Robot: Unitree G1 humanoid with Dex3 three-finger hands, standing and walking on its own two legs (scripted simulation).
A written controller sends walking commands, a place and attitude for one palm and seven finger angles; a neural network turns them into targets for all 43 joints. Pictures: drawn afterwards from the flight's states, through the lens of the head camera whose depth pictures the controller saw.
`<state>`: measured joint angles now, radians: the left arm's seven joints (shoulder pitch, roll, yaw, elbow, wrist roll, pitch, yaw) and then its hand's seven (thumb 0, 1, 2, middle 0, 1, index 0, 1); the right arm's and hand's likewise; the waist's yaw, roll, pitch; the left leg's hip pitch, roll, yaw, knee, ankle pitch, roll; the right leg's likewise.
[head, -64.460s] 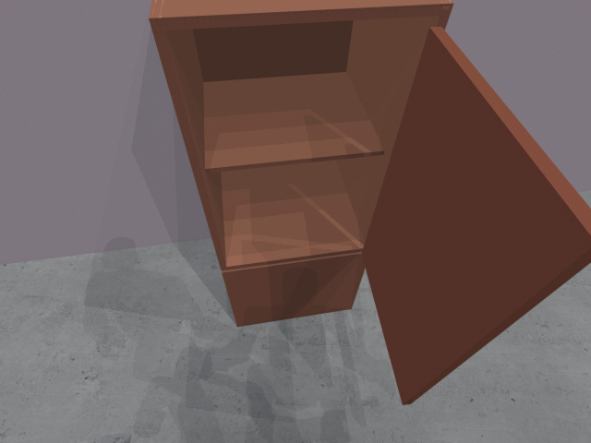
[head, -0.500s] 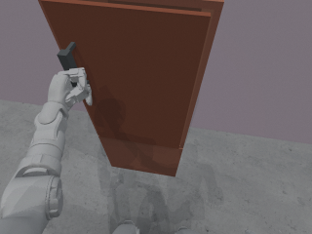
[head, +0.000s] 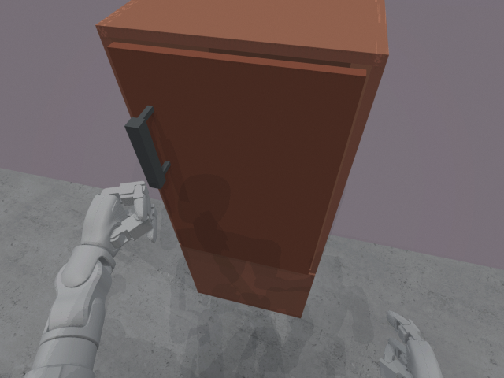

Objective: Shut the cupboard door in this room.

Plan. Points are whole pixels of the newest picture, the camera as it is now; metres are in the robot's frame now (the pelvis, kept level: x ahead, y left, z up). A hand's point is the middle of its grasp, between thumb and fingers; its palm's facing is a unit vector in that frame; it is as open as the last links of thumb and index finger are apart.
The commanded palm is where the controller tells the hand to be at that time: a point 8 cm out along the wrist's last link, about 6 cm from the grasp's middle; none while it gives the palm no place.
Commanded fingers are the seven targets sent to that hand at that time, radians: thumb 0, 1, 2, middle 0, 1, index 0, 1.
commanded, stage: draw the hand back to the body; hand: left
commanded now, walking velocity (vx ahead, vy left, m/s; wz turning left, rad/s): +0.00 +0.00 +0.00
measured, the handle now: (153, 148) +0.48 +0.22 +0.10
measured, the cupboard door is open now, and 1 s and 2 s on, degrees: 0 0 0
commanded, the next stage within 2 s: step back with the hand held close in 1.60 s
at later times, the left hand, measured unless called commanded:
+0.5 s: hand (103, 243) +0.25 +0.21 +0.14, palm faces -0.01 -1.00 -0.06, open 3.1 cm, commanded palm +0.23 +0.26 +0.14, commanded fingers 0.00 0.90 0.90 -1.16 -1.35 -1.16 -1.35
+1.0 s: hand (39, 253) +0.22 +0.26 +0.17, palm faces +0.40 -0.85 -0.35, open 4.4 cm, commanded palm +0.17 +0.29 +0.19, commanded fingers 0.00 0.90 0.90 -0.47 -0.60 -0.47 -0.60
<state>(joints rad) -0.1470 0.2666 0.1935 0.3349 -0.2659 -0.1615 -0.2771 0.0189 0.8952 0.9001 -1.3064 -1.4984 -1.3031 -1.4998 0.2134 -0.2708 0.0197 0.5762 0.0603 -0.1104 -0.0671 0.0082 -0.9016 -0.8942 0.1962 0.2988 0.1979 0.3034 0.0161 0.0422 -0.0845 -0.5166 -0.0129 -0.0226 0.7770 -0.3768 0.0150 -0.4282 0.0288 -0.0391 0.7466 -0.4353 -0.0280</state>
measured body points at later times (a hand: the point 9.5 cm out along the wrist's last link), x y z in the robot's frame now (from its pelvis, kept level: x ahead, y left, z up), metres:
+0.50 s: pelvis -0.01 +0.00 +0.01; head -0.03 -0.02 +0.46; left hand +0.25 +0.26 +0.15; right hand +0.15 -0.24 -0.07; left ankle +0.01 +0.11 -0.71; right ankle -0.04 -0.10 -0.71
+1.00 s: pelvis +0.00 +0.01 +0.03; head -0.02 -0.02 +0.48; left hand +0.19 +0.30 +0.19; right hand +0.18 -0.22 -0.06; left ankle +0.01 +0.11 -0.71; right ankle -0.04 -0.10 -0.71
